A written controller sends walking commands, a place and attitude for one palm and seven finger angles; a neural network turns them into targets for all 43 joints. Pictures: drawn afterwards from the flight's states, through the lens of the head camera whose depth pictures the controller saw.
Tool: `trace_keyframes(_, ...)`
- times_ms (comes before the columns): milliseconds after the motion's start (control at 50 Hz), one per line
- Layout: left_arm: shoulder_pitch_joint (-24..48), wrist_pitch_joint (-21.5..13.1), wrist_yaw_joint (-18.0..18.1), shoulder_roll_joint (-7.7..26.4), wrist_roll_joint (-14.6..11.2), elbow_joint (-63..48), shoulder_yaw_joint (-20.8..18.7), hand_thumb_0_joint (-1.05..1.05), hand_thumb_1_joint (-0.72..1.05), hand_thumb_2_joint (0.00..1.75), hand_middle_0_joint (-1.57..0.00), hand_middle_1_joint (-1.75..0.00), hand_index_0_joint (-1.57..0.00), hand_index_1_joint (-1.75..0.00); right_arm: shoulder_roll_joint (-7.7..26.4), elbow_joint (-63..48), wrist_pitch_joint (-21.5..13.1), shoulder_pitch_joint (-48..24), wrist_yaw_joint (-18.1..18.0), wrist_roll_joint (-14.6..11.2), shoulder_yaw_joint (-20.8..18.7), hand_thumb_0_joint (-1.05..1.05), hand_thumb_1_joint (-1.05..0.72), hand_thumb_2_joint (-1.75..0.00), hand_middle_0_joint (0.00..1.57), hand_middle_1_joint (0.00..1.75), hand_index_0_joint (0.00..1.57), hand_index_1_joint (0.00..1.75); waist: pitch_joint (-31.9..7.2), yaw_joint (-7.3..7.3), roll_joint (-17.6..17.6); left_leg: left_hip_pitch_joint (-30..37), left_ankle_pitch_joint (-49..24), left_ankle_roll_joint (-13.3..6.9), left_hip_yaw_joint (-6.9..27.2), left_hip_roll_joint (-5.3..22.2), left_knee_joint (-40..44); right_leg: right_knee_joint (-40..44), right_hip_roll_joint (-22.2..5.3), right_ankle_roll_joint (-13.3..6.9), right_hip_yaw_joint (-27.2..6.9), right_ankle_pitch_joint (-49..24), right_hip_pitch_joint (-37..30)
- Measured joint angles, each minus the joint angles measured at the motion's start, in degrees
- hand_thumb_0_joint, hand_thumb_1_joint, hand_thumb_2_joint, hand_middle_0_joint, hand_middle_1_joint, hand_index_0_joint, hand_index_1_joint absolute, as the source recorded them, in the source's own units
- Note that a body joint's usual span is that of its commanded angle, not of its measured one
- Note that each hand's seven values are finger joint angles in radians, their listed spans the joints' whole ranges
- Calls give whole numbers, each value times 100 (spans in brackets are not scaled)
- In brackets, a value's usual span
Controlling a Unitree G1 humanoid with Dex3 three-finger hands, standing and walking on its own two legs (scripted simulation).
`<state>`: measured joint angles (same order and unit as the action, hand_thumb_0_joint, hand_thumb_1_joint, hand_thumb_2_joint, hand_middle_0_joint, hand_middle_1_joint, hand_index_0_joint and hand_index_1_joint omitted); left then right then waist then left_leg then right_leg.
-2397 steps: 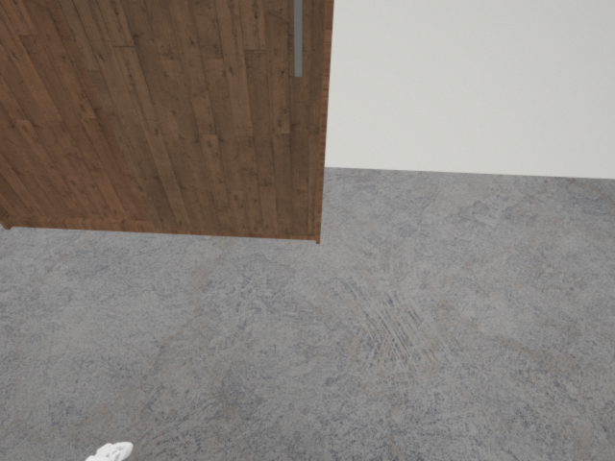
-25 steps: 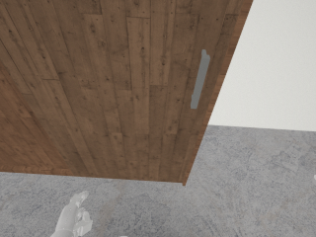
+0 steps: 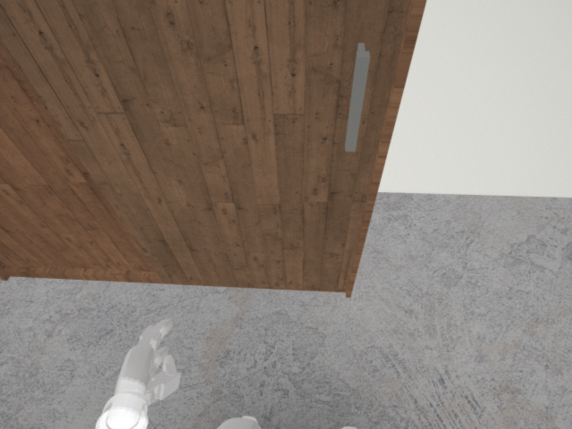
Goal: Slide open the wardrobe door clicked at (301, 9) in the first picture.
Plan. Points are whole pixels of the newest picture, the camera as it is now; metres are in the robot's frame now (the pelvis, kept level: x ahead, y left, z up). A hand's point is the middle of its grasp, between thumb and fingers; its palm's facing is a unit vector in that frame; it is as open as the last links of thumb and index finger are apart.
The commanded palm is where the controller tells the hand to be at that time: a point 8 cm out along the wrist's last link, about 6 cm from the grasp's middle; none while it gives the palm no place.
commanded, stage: step back with the hand held close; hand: right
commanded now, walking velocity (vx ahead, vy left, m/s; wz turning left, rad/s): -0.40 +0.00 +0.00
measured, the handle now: (355, 100) +0.63 -0.09 +0.11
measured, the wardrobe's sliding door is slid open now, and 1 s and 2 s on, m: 0.00 0.00 0.00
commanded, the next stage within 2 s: stop stepping back and stand still in 0.10 s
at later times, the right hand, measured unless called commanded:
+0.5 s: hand out of the picture +0.07 -0.26 +0.16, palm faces +0.39 +0.80 -0.46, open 7.4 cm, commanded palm +0.01 -0.29 +0.19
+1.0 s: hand out of the picture +0.01 -0.27 +0.17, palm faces +0.45 +0.79 -0.42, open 7.4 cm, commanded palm -0.06 -0.30 +0.19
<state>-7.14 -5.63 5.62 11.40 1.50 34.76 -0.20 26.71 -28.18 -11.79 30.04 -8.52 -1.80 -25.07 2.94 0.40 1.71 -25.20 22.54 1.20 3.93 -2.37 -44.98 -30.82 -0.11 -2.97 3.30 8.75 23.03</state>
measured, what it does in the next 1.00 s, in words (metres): walks backwards: left foot, then right foot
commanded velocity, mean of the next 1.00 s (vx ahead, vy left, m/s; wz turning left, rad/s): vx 0.11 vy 0.00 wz -0.01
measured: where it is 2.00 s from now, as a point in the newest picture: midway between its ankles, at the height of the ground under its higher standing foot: outside the picture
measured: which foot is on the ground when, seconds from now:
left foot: up 0.00-0.20, down 0.22-1.00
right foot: down 0.00-0.22, up 0.24-0.40, down 0.42-0.64, up 0.66-0.86, down 0.88-1.00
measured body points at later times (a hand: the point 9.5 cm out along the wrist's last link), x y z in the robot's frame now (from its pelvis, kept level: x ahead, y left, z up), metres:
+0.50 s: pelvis -0.15 +0.00 +0.00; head -0.15 -0.02 +0.45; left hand -0.03 +0.27 -0.08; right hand +0.04 -0.30 +0.19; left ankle -0.16 +0.13 -0.73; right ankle -0.10 -0.10 -0.73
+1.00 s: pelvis -0.21 -0.01 -0.01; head -0.24 -0.01 +0.44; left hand -0.07 +0.24 -0.09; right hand -0.02 -0.31 +0.19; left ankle -0.18 +0.08 -0.72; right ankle -0.15 -0.15 -0.73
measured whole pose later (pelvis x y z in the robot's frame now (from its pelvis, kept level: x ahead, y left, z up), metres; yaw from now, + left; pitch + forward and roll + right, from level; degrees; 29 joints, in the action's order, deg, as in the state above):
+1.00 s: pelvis -0.21 -0.01 -0.01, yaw +3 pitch -4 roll -1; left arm -13.7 -7.3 5.4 10.9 0.7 37.6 0.5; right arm 23.1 -22.8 -9.3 26.7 -9.4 -1.6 -24.4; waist 0.5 -0.9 1.7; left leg -19.5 26.4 -0.7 -3.3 0.6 -44.8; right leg -34.1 -3.4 1.0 3.8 13.8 15.8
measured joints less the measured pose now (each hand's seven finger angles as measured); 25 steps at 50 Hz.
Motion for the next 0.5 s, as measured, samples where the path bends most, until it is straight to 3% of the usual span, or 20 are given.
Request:
trace_keyframes(80,-82,-234,-83,-113,24,28,44,1,90,90,-21,-30,-20,-30,-103,-210,67,123,-66,-72,-10,1,-89,-90,21,30,21,30,-123,172,-90,287,461,6,-205,-92,-601,438,-197,20,-2,-423,33)
trace_keyframes(140,-81,-313,-114,-189,51,104,111,1,90,90,-21,-30,-20,-30,-221,-311,141,59,-137,-109,47,1,-89,-90,21,30,21,30,-251,293,-84,778,595,-30,-318,-26,-112,744,-302,68,69,-747,99)
trace_keyframes(200,-1,-297,-116,-242,93,125,168,1,90,90,-21,-31,-20,-30,-261,-245,208,-213,-188,-135,100,1,-89,-90,21,30,21,30,-342,289,-52,1353,473,-208,-434,45,1002,901,-323,154,92,-992,349)
trace_keyframes(220,54,-264,-123,-269,100,109,183,1,90,90,-21,-31,-21,-30,-221,-234,212,-302,-206,-145,77,1,-89,-90,21,30,21,30,-363,290,58,1478,370,-347,-343,141,1505,757,-273,239,158,-802,550)
trace_keyframes(260,171,-170,-131,-204,99,209,180,1,90,90,-21,-31,-21,-30,-348,-141,191,-473,-197,-114,209,1,-89,-90,21,30,21,30,-240,304,-28,1319,-245,-280,-296,108,1546,-176,-270,454,15,248,891)
trace_keyframes(300,58,-76,-148,-152,91,310,186,1,90,90,-21,-31,-21,-30,-363,-134,196,-393,-160,-59,325,1,-89,-90,21,30,21,30,-265,257,20,1258,-384,-174,-225,184,1555,-1361,-70,498,-116,961,1020)
trace_keyframes(340,-178,17,-146,-129,3,273,205,1,90,90,-21,-31,-21,-30,-275,-242,238,-134,-112,-37,295,1,-89,-90,21,30,21,30,-364,141,159,1232,-457,-98,-155,301,1605,-1650,63,456,-62,1044,758)
trace_keyframes(400,-544,38,-93,25,-89,156,155,1,90,90,-21,-31,-21,-30,-135,-308,227,191,-95,-40,179,1,-89,-90,21,30,21,30,-521,-132,123,1137,-424,-19,-243,330,1436,-634,12,327,4,503,-140)
trace_keyframes(440,-704,2,-29,170,-150,174,20,1,90,90,-21,-31,-21,-30,-79,-189,220,186,-84,-52,155,1,-89,-90,21,30,21,30,-591,-298,-34,970,-306,30,-401,317,1150,-123,11,88,-129,851,-404)
trace_keyframes(500,-775,56,28,162,-186,295,-21,1,90,90,-21,-30,-20,-30,-84,171,259,180,-111,-83,30,1,-89,-90,21,30,21,30,-491,-263,83,902,-18,-38,-310,378,900,-63,101,52,-2,505,-468)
